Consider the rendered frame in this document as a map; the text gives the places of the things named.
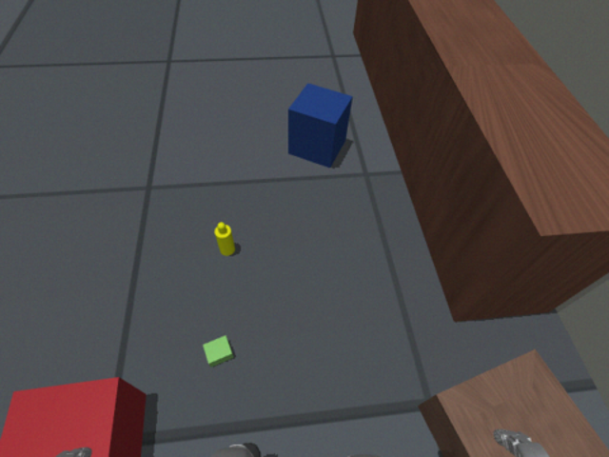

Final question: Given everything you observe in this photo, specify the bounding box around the right robot hand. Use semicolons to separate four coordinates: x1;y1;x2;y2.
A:
494;429;550;457

